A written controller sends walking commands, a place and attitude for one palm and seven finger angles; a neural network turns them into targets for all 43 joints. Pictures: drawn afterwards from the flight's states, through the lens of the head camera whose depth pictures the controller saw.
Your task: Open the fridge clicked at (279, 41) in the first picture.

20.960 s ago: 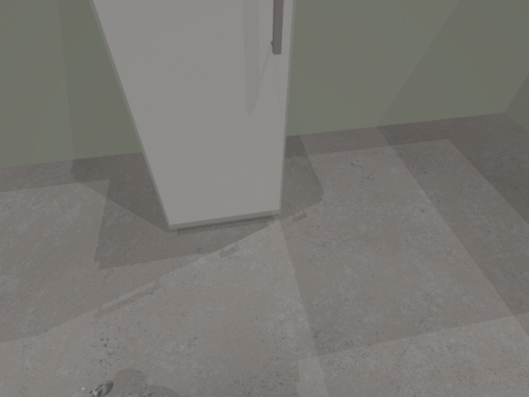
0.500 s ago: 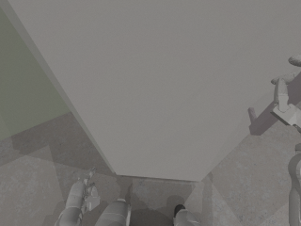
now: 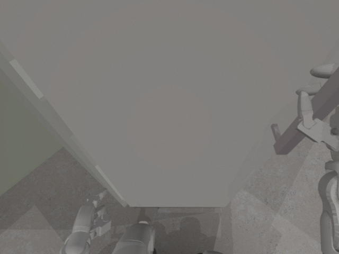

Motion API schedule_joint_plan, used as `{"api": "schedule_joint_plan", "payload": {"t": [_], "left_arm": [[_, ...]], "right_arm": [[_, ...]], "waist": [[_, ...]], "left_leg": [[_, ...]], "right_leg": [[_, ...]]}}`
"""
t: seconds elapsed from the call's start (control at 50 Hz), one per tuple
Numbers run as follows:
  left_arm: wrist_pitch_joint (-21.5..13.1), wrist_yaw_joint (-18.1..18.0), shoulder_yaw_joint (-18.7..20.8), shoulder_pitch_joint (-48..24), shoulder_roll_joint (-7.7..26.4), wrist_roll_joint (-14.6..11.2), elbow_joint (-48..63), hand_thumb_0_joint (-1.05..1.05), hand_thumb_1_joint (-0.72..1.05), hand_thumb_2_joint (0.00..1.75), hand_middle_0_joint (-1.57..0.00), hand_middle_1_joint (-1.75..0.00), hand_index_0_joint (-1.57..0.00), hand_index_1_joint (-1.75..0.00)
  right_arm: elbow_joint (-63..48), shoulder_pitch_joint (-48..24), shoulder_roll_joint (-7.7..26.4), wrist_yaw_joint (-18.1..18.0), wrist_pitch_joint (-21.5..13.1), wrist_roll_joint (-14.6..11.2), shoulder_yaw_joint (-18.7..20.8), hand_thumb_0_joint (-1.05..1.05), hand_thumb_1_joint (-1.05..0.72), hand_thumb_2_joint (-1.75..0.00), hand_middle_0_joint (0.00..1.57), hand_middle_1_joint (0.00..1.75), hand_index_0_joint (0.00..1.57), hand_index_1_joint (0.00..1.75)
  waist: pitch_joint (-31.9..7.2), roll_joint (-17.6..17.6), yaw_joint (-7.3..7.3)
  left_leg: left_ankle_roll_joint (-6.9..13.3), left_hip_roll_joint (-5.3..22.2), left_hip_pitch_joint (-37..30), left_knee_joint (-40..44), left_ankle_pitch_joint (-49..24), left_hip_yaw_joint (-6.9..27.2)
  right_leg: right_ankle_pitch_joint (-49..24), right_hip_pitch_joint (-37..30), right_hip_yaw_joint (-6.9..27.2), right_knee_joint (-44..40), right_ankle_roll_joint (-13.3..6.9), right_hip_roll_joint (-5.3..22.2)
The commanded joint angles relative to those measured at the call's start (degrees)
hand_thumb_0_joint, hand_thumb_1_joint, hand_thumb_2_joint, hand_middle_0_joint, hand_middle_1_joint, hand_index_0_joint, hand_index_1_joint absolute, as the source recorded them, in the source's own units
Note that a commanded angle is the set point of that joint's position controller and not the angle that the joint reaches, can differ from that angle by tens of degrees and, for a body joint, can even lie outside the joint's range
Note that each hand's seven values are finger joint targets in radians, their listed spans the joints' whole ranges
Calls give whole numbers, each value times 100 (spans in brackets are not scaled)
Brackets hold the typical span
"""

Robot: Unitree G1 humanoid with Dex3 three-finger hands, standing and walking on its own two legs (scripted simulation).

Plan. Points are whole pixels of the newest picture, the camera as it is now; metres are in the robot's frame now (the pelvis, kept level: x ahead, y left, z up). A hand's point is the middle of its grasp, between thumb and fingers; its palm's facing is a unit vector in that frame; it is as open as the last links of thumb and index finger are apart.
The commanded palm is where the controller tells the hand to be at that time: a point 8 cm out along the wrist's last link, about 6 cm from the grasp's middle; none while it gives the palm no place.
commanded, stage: walk backward, drawing the door open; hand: right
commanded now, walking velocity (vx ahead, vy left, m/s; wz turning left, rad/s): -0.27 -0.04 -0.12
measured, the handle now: (335, 69) +0.34 -0.20 +0.27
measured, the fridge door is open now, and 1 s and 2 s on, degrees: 50 81 75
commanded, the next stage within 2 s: stop walking and hold the door back in 0.64 s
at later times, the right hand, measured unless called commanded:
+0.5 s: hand (312, 215) +0.17 -0.15 +0.21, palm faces +0.46 +0.87 -0.20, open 6.6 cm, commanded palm +0.11 -0.19 +0.21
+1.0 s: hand out of the picture +0.09 -0.10 +0.21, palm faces +0.69 +0.67 -0.26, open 6.2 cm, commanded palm +0.06 -0.16 +0.19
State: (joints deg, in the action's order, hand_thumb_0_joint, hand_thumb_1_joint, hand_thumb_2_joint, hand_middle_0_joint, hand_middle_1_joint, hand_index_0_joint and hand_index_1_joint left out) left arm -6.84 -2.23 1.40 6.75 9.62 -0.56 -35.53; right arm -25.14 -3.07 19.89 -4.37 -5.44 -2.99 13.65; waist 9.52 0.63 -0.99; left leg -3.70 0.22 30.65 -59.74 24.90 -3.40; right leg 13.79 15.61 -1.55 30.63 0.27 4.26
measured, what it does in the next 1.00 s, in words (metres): steps to the left, turning right: left foot, then right foot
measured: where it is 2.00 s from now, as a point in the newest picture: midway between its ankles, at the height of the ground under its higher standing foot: outside the picture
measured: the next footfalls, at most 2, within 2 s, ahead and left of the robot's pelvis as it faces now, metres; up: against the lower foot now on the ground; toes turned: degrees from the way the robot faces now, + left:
left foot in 0.18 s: +0.07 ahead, +0.19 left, +0.00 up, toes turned -1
right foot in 0.48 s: -0.06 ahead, -0.01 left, +0.00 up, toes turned -21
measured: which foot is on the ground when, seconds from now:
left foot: up 0.00-0.16, down 0.18-0.48, up 0.50-0.80, down 0.82-1.00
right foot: down 0.00-0.18, up 0.20-0.46, down 0.48-0.82, up 0.84-1.00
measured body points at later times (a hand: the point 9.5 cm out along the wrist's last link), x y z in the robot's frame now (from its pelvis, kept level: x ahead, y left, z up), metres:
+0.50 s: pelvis -0.06 +0.10 -0.02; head -0.03 +0.08 +0.43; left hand +0.15 +0.33 -0.09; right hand +0.14 -0.19 +0.22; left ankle +0.03 +0.19 -0.74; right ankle -0.10 +0.00 -0.74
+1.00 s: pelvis -0.11 +0.24 +0.00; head -0.09 +0.26 +0.45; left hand +0.17 +0.36 -0.10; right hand +0.05 -0.13 +0.23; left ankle -0.02 +0.31 -0.74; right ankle -0.17 +0.09 -0.64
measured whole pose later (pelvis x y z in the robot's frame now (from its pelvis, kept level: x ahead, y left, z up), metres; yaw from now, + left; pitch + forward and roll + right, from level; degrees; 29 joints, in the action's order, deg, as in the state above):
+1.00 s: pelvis -0.11 +0.24 +0.00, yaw -29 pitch -3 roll -3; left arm -1.9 -5.2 0.1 5.9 14.4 -0.4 -39.9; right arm 3.9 -15.7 20.1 -4.1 -9.2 -4.0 11.2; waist 4.1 0.8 1.6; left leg 0.0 5.1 15.8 -30.8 12.6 -2.6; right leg 19.9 31.3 2.4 68.0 2.9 -2.6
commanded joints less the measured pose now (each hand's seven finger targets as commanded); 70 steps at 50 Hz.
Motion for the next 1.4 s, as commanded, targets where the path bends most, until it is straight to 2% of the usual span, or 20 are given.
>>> {"api": "schedule_joint_plan", "payload": {"t": [0.0, 0.08, 0.12, 0.16, 0.22, 0.42, 0.44, 0.46, 0.48, 0.6, 0.74, 0.78, 0.8, 0.82, 0.9, 1.06, 1.2, 1.26, 1.28, 1.38], "left_arm": [[-342, -84, 205, -80, 804, -51, 673, 0, 90, 90, -20, -30, -20, -30], [-356, -122, 100, -275, 860, -14, 788, 0, 90, 90, -20, -30, -20, -30], [-334, -128, 74, -272, 783, -40, 809, 0, 90, 90, -20, -30, -20, -30], [-233, -167, -1, -536, 586, 28, 944, 0, 90, 90, -20, -30, -20, -30], [-87, -138, 58, -514, 626, 51, 785, 0, 90, 90, -20, -30, -20, -30], [44, -300, 94, 79, 671, 117, 960, 0, 90, 90, -20, -30, -20, -30], [48, -282, 124, 139, 772, 95, 1048, 0, 90, 90, -20, -30, -20, -30], [-24, -241, 172, -1, 999, 77, 1167, 0, 90, 90, -20, -30, -20, -30], [-103, -128, 163, 42, 886, 95, 930, 0, 90, 90, -20, -30, -20, -30], [-239, -7, 254, -8, 800, 4, 569, 0, 90, 90, -20, -30, -20, -30], [-251, -88, 98, -218, 785, 23, 567, 0, 90, 90, -20, -30, -20, -30], [-162, -149, 56, -165, 662, -63, 542, 0, 90, 90, -20, -30, -20, -30], [-80, -213, 8, -369, 555, -67, 652, 0, 90, 90, -20, -30, -20, -30], [-67, -265, -47, -389, 667, 8, 596, 0, 90, 90, -20, -30, -20, -30], [210, -368, -39, -446, 800, 25, 268, 0, 90, 90, -20, -30, -20, -30], [338, -302, 138, -240, 1138, 32, 390, 0, 90, 90, -20, -30, -20, -30], [247, -338, 139, 218, 1129, -12, 340, 0, 90, 90, -20, -30, -20, -30], [200, -313, 178, 178, 1337, -80, 524, 0, 90, 90, -20, -30, -20, -30], [205, -259, 94, 204, 1110, -154, 465, 0, 90, 90, -20, -30, -20, -30], [206, -327, 79, 574, 1237, -140, 215, 0, 90, 90, -20, -30, -20, -30]], "right_arm": [[-1444, -1510, 941, -200, -586, -49, 790, 0, -90, -90, 45, 140, 45, 140], [-1219, -1467, 1043, -292, -547, -155, 954, 0, -90, -90, 45, 140, 45, 140], [-1208, -1438, 1287, -286, -508, -109, 1142, 0, -90, -90, 45, 140, 45, 140], [-1212, -1378, 1878, -301, -434, -10, 1482, 0, -90, -90, 45, 140, 45, 140], [-1386, -887, 1560, -355, -496, -81, 1541, 0, -90, -90, 45, 140, 45, 140], [-1748, -497, 914, -424, -569, -141, 860, 0, -90, -90, 45, 140, 45, 140], [-1863, -595, 816, -392, -567, -148, 697, 0, -90, -90, 45, 140, 45, 140], [-2037, -735, 831, -343, -633, -184, 612, 0, -90, -90, 45, 140, 45, 140], [-1995, -900, 917, -208, -719, -50, 570, 0, -90, -90, 45, 140, 45, 140], [-1905, -988, 645, -127, -636, 44, 354, 0, -90, -90, 45, 140, 45, 140], [-666, -808, 362, -212, -440, -89, 212, 0, -90, -90, 45, 140, 45, 140], [-159, -1893, 943, -277, -376, 4, 531, 0, -90, -90, 45, 140, 45, 140], [382, -2258, 1555, -306, -310, 47, 895, 0, -90, -90, 45, 140, 45, 140], [999, -2360, 1724, -354, -211, 2, 1054, 0, -90, -90, 45, 140, 45, 140], [2056, -3276, 1699, -308, -517, -23, 1035, 0, -90, -90, 45, 140, 45, 140], [3510, -4655, 1821, -184, -681, -31, 746, 0, -90, -90, 45, 140, 45, 140], [3833, -5394, 1810, -201, -825, 115, 719, 0, -90, -90, 45, 140, 45, 140], [3650, -6093, 1170, -76, -927, 17, 176, 0, -90, -90, 45, 140, 45, 140], [3883, -6319, 1105, -47, -880, 73, 25, 0, -90, -90, 45, 140, 45, 140], [4277, -6187, 1348, 51, -751, 145, 89, 0, -90, -90, 45, 140, 45, 140]], "waist": [[-2266, 1603, 28], [-2155, 1559, 167], [-2131, 421, 184], [-2063, -1667, 307], [-2235, -970, 182], [-2477, -238, -5], [-2456, 384, -95], [-2193, 1968, 29], [-2208, 1745, 130], [-2102, 1409, 37], [-2087, 1493, 114], [-2108, -13, 163], [-1899, -1943, 228], [-1762, -1333, 304], [-1871, -889, 141], [-1865, -1217, 300], [-2664, -1152, 176], [-2073, 1411, 180], [-2046, 1271, 56], [-2120, 932, 161]], "left_leg": [[-31, -2, -671, 671, -396, 107], [-33, -154, -1972, 2303, -556, 95], [-36, 115, -2617, 3778, -1828, 186], [1023, 2229, -1982, 4507, -2504, 2328], [1370, 2123, -2597, 3934, -2371, 1481], [895, 1639, -2121, 2956, -2743, -130], [564, 1207, -1411, 1980, -2242, -454], [39, 293, 144, 843, -112, -581], [10, 141, 529, -54, 1100, 154], [-38, -36, -46, 233, -300, 294], [-36, -305, -1898, 2743, -525, 208], [93, 479, -2569, 4373, -1534, 643], [716, 1991, -2384, 4682, -1908, 2677], [1150, 2630, -1791, 4727, -2178, 3175], [761, 1927, -2255, 3976, -1680, 1700], [715, 1976, -2233, 4857, 548, 1583], [679, 1413, -2374, 4282, 154, 869], [176, -5, -482, 1854, -84, -359], [236, -25, -276, 969, 227, 23], [241, 22, -632, 2235, -400, -219]], "right_leg": [[-3269, -1124, 887, -789, -767, 1206], [-2102, -304, 991, -533, -631, 1207], [-392, 95, 564, 340, -219, 523], [2279, 1194, 209, 3304, 153, -668], [1709, 1787, 450, 4606, 303, -335], [291, -425, -432, -318, 118, -256], [-615, -1031, 331, -944, -58, 225], [-3450, -1629, 2557, -1220, -729, 1782], [-4715, -1709, 3428, -1226, -1206, 2508], [-3157, -1328, 1381, -832, -671, 1172], [-1899, -459, 1525, -547, -641, 1024], [256, 180, 650, 691, -111, 103], [1866, 1386, 239, 2510, 183, -699], [1990, 1457, 836, 3543, 140, -724], [579, 1909, 792, 4273, 287, -458], [764, 1385, 40, 2314, 138, -509], [594, -651, -722, -936, -140, -696], [506, -1372, 1784, -1889, -935, 1431], [835, -984, 2249, -2014, -1161, 1730], [-2014, -1497, 734, -690, -846, 1199]]}}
